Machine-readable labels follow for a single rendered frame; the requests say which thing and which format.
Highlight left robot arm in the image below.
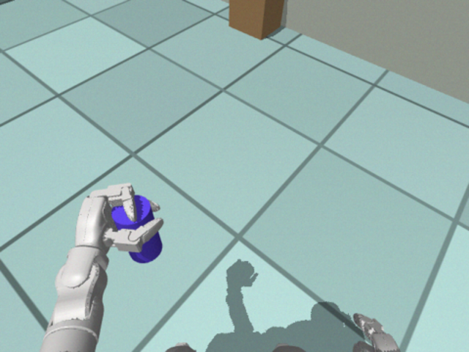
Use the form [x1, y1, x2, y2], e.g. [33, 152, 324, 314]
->
[40, 246, 109, 352]

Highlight right robot hand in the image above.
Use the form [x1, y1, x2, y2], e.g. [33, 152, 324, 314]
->
[352, 313, 400, 352]

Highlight left robot hand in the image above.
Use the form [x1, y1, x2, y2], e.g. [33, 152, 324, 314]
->
[75, 183, 163, 254]

